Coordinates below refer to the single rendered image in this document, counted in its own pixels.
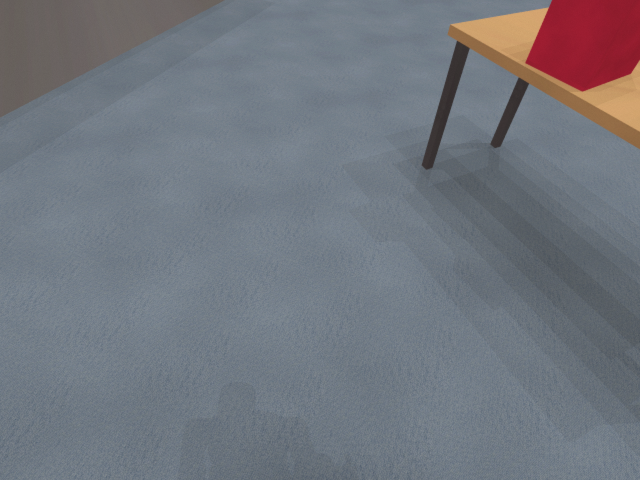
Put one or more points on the carton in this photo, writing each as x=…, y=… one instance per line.
x=587, y=43

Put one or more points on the table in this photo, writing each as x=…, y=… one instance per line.
x=507, y=41

